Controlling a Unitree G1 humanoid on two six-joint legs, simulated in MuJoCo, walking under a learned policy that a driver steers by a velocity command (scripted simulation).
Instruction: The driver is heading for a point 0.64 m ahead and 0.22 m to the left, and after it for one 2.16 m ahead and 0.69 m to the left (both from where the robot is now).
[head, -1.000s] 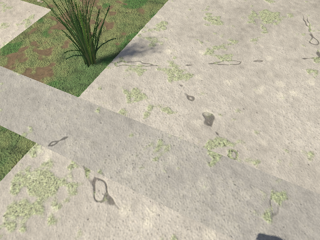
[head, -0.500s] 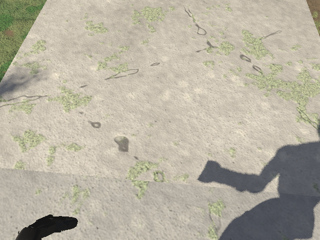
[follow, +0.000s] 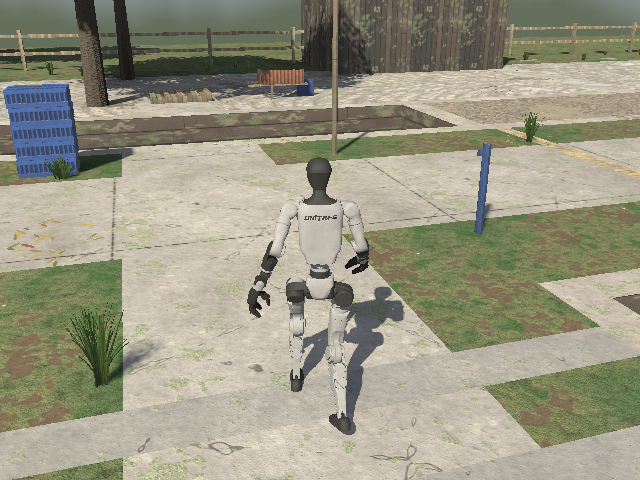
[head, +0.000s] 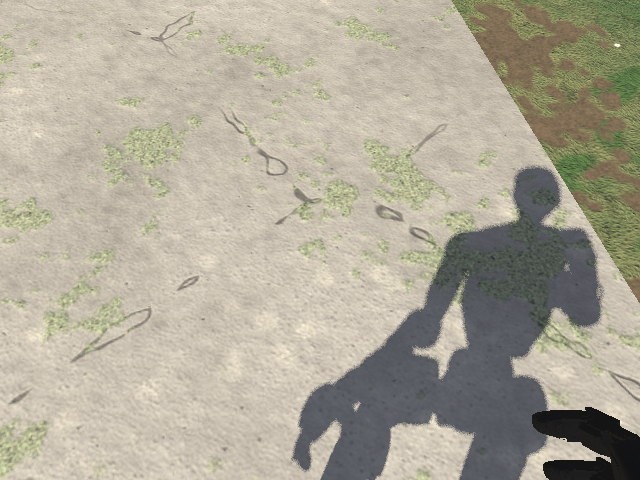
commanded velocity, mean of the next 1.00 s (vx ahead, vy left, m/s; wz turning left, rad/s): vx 0.58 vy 0.00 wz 0.53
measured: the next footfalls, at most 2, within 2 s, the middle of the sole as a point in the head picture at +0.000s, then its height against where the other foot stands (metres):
right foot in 0.40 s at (411, 416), level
left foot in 0.80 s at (297, 315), level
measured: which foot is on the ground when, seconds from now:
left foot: down 0.00-0.40, up 0.42-0.78, down 0.80-1.00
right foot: up 0.00-0.38, down 0.40-0.78, up 0.80-1.00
